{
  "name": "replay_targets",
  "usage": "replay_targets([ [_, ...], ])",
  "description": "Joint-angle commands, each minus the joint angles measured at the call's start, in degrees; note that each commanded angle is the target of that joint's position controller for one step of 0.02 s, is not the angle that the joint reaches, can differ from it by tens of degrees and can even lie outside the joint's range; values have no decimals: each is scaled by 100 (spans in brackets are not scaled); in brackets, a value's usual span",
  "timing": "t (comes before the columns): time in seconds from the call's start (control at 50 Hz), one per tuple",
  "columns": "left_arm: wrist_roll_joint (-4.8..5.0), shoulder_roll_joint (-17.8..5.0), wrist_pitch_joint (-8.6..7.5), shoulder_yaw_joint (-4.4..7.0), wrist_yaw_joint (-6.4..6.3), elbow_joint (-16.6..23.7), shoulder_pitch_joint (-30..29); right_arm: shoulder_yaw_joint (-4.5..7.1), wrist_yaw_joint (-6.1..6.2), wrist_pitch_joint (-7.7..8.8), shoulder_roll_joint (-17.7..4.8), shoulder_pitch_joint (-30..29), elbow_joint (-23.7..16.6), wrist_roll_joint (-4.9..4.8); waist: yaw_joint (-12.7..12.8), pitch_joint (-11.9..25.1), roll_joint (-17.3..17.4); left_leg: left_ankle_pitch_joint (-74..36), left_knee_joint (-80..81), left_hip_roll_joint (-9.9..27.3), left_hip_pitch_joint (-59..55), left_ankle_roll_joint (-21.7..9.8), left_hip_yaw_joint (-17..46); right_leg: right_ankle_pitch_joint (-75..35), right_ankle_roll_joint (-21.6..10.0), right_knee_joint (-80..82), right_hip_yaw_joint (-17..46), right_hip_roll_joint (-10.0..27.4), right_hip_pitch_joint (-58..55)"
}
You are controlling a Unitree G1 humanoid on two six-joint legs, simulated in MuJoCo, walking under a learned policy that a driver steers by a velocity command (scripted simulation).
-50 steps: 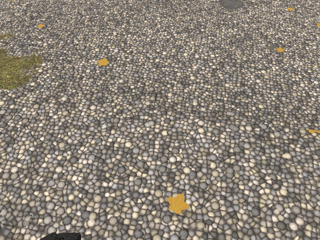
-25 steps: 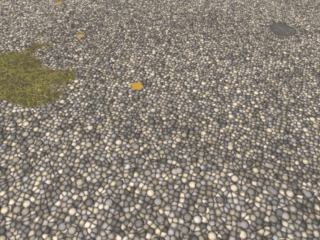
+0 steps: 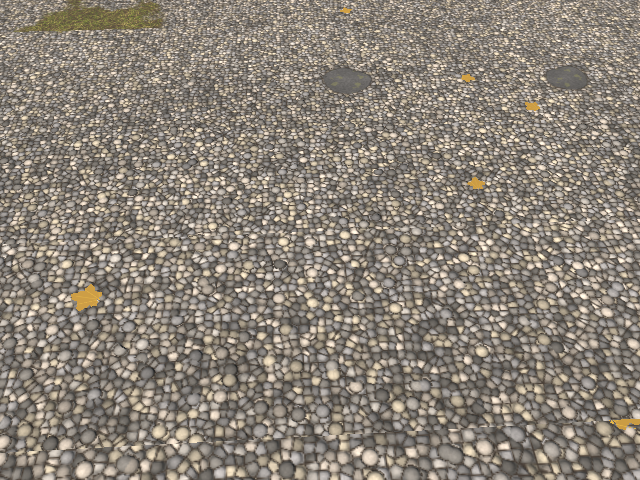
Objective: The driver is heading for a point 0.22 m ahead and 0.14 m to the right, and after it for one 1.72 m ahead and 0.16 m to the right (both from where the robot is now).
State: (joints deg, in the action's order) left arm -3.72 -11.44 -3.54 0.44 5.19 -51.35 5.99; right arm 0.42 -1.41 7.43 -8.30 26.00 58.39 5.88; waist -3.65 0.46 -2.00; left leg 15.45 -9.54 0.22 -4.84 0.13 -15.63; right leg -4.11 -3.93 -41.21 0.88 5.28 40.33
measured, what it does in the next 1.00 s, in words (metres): walks ahead, turning right: right foot, then left foot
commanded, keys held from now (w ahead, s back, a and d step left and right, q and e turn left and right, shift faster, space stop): w+e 0.38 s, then w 0.62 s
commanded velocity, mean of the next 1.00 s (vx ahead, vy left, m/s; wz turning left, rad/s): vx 0.50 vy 0.00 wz -0.34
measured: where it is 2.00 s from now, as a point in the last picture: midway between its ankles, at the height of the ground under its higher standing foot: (427, 304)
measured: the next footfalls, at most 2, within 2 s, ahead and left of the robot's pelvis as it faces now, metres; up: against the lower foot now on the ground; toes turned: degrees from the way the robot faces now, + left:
right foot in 0.12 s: +0.25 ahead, -0.15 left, +0.00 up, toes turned -6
left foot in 0.56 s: +0.49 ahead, +0.00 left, +0.00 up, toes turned -16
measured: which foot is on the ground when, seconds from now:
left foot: down 0.00-0.16, up 0.18-0.54, down 0.56-1.00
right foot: up 0.00-0.10, down 0.12-0.56, up 0.58-1.00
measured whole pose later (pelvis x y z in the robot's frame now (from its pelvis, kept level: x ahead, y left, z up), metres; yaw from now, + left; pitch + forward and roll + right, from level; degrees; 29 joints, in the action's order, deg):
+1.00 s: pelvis +0.54 -0.12 -0.03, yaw -20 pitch +3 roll +2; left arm -5.9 -11.0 -4.1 -0.1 3.8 -46.6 8.1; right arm -1.2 0.6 7.7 -7.3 34.3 59.6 5.1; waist -7.3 3.7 -1.9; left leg 29.7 -34.1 -2.5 7.5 -3.1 -4.6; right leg -15.7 0.1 -46.3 3.6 6.7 43.2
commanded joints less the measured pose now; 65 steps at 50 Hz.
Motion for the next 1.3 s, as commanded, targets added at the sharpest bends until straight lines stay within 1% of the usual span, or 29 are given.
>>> replay_targets([
  [0.02,11,-351,5,92,-61,410,-374,240,14,49,-1052,16,-233,-71,246,-526,571,-3359,84,1805,-199,-1187,298,323,-52,411,-32,-56,91],
  [0.1,112,-574,-80,227,-133,548,-407,413,151,-114,-1307,136,-230,-84,405,-432,684,-4765,-694,1902,-748,-1006,9,1145,-265,871,-430,-580,-613],
  [0.14,226,-1090,-269,487,-307,344,664,361,139,-101,-1240,260,-260,49,780,417,525,-5270,-2462,1454,407,-566,-309,223,-721,629,-536,-1074,-3048],
  [0.16,228,-1308,-252,557,-462,96,2051,119,63,-15,-629,562,-577,173,989,1959,-424,-3004,-4297,891,2723,-8,-97,126,-1742,501,1433,-56,-6165],
  [0.18,122,-1431,-156,536,-508,-358,3237,126,-187,-5,-788,63,-658,37,1399,2436,-365,1633,-5661,9,3831,193,674,341,-2141,1811,3627,813,-7181],
  [0.2,30,-1590,-287,698,-489,-588,3282,101,-293,-28,-674,-882,-884,-206,1656,1122,81,1553,-6259,18,5213,-70,1688,933,-1666,2221,3553,835,-6896],
  [0.22,171,-1522,-362,744,-466,-464,2633,132,-211,6,-851,-1471,-985,-209,1581,156,-2,1247,-6497,376,5559,-141,1985,1323,-1434,2359,3001,701,-5694],
  [0.24,225,-1073,-403,573,-431,-384,2137,193,-65,12,-1035,-1324,-1088,-86,1156,304,-114,1033,-6341,496,5001,-232,2123,1164,-1494,2382,2733,585,-4834],
  [0.3,195,-325,-426,262,-283,-94,1182,65,146,-123,-520,-1075,-1116,-50,300,-22,-9,707,-5743,678,3638,-255,2084,975,-1471,2879,2203,390,-2431],
  [0.46,-36,-1058,-384,459,53,31,1849,-77,2,-269,-654,-2175,-1437,-183,727,-97,-201,-1537,-3140,183,2595,144,1330,582,-1162,2469,1600,-6,-1459],
  [0.54,-121,-916,-339,395,-1,221,1685,90,85,-9,-1089,-1265,-1075,-117,195,-27,-111,-1137,-3411,-177,1151,-74,864,-35,-857,1348,1771,-103,-1288],
  [0.56,4,-947,-417,406,14,267,1323,217,123,58,-1420,-512,-882,-322,-305,171,279,-993,-2431,182,506,-430,1558,-81,-568,438,1758,-298,-1183],
  [0.6,11,-7,-526,178,-55,279,2582,214,-35,90,-1799,744,-707,-190,-40,1856,1727,-3171,-1527,2415,-1918,-2931,5298,4330,214,-3462,1028,-1622,474],
  [0.62,46,-525,-438,323,-181,393,2000,289,-98,93,-1624,518,-614,-85,-121,628,995,-952,-941,2539,-1004,-2658,5952,3800,188,-4149,1310,-1253,1639],
  [0.64,-14,-732,-333,332,-358,385,1632,219,-86,68,-1274,-332,-789,-208,89,63,401,253,-771,2308,54,-2266,5276,2983,160,-4405,1247,-808,1632],
  [0.7,-287,-166,-138,62,-458,372,1415,-36,132,54,-384,-1216,-998,-227,437,17,233,-419,-312,1517,1650,-1836,3680,1788,258,-3253,1045,-97,529],
  [0.78,-97,-425,-110,162,-246,528,942,118,125,139,-719,-34,-440,-143,114,-13,388,-1879,-367,1124,1363,-1765,2556,1055,490,-1753,570,-141,611],
  [0.88,-281,-278,-21,74,11,534,790,62,-106,36,-628,138,-377,-48,229,-1,585,-1462,-1024,915,2397,-1602,2088,-308,262,-1857,-81,-25,-148],
  [0.98,-226,-166,-176,-24,-210,1069,-952,-123,343,43,-247,2342,415,-93,-885,-456,620,-409,-2274,1390,-1309,-1562,3105,-1215,468,74,528,321,3374],
  [1.04,-239,31,-91,-166,-33,951,-782,-247,76,-123,-297,1569,47,-66,-558,-784,555,573,-2226,795,2575,-1499,2332,-2730,192,644,-243,204,-259],
  [1.08,-264,-320,41,-95,-27,992,-658,-233,-85,-61,-475,1030,-138,-98,-202,-1053,476,1032,-2204,949,3496,-1407,2408,-2212,121,308,-258,194,-1369],
  [1.1,-234,-452,74,-74,-54,1048,-802,-189,-91,-5,-609,1101,-115,-168,-250,-1168,359,1054,-2400,1026,3117,-1339,2533,-1890,147,615,-175,254,-1326],
  [1.12,664,-609,64,156,-139,1019,-1284,148,139,-124,-1212,975,-234,-554,-515,-1314,126,435,-2630,919,2563,-1044,2539,-1983,322,1179,-304,-86,-1343],
  [1.14,-196,-518,63,-126,-105,879,-936,-115,67,-110,-842,1317,55,-247,-439,-1071,227,973,-3145,918,1895,-957,2682,-1886,273,1810,111,461,-1350],
  [1.16,-304,-564,104,-31,-108,687,-565,-28,42,-160,-943,1383,150,-320,-307,-1097,306,447,-3629,891,1195,-923,2770,-1750,274,2308,43,468,-1352],
  [1.22,-241,-1478,20,478,-297,-613,3067,-116,-429,-380,-658,2022,602,70,917,332,-1064,1462,-7780,-147,3308,-27,2029,-3581,-256,1849,-251,773,-6516],
  [1.24,-7,-1723,-38,474,-72,-477,3357,-233,-558,-395,143,3077,672,-31,349,2692,-1565,2791,-9627,-158,4104,33,2001,-5410,-1394,-425,424,1676,-8757],
  [1.26,-255,-1520,43,447,-39,-563,3590,-95,-662,-364,-501,2031,339,-181,930,2261,-1154,3279,-10970,-270,5182,179,1829,-5823,-1586,-361,820,1823,-8476],
  [1.3,-141,-1245,84,359,-98,-356,2498,0,-500,-149,-656,73,-569,-423,873,499,-271,1841,-10087,219,6473,-235,2009,47,-1375,1623,1395,2149,-5755],
])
